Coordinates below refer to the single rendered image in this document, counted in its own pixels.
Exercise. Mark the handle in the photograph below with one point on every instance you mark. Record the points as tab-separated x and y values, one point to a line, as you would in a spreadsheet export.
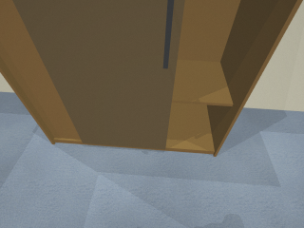
168	29

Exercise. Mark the wardrobe door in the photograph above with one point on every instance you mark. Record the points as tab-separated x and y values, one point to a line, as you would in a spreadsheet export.
25	64
105	59

